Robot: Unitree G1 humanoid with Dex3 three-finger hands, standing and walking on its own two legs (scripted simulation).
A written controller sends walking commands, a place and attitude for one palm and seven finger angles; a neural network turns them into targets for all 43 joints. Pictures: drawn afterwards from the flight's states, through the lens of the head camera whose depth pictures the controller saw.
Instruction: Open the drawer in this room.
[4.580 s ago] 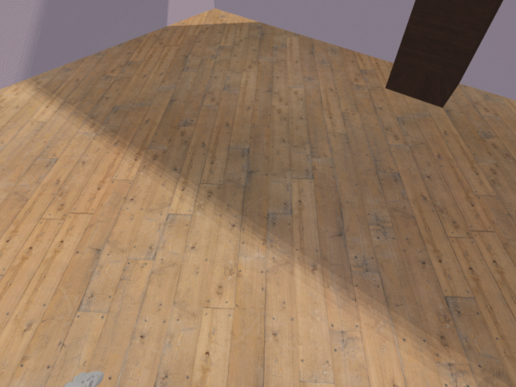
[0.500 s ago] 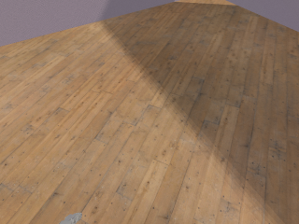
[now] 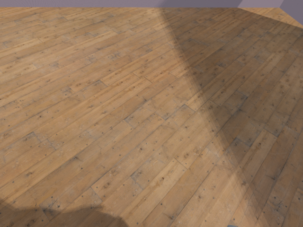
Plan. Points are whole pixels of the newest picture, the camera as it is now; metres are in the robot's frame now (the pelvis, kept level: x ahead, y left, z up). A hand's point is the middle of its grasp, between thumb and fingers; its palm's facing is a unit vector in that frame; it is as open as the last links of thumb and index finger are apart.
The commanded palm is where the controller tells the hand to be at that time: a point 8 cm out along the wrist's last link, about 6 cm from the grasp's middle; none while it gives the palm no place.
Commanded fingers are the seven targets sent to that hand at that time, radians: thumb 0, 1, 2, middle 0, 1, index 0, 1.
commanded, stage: turn or walk to find it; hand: left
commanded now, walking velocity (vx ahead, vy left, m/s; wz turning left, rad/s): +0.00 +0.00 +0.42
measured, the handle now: out of the picture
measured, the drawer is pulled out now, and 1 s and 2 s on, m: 0.00 0.00 0.00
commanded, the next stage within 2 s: none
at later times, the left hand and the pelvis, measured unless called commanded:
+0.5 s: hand out of the picture +0.06 +0.18 -0.14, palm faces +0.20 -0.94 -0.27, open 7.4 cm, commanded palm none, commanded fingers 0.00 0.90 0.90 -0.20 -0.30 -0.20 -0.30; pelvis -0.01 -0.03 +0.01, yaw +12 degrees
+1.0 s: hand out of the picture -0.10 +0.23 -0.17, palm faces +0.45 -0.86 -0.23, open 7.4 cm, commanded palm none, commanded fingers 0.00 0.90 0.90 -0.20 -0.30 -0.20 -0.30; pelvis -0.04 +0.02 +0.01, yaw +24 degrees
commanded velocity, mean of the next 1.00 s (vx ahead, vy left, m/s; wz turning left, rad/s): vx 0.00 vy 0.00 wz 0.42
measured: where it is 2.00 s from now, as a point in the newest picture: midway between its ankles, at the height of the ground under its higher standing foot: outside the picture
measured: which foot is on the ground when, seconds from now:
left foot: down 0.00-0.42, up 0.44-0.82, down 0.84-1.00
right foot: up 0.00-0.40, down 0.42-0.84, up 0.86-1.00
